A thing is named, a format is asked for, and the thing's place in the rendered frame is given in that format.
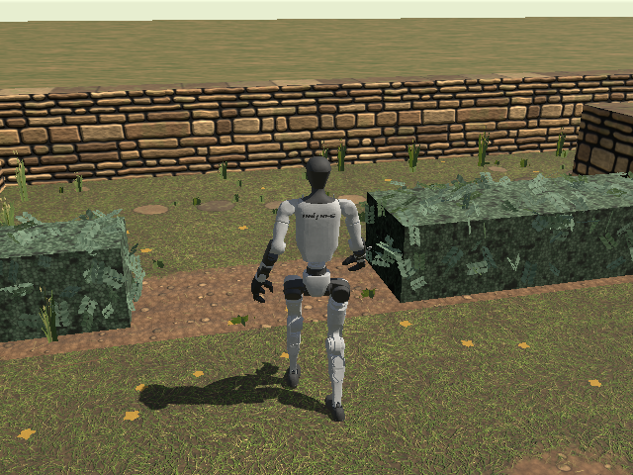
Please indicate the right robot shin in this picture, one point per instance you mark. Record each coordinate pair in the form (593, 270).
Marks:
(336, 369)

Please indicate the robot right hand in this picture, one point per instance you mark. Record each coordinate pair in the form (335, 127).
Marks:
(351, 259)

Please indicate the right robot forearm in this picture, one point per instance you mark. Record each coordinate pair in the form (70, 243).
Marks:
(360, 255)

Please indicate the robot left upper arm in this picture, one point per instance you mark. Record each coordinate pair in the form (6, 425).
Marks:
(286, 209)

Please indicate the robot right upper arm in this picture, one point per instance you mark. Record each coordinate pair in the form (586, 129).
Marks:
(349, 210)

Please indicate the robot left hand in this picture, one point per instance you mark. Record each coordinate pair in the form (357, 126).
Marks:
(256, 289)

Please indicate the left robot foot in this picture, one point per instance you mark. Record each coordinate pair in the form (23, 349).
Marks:
(293, 379)

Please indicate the left robot forearm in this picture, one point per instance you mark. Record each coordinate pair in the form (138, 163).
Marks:
(266, 264)

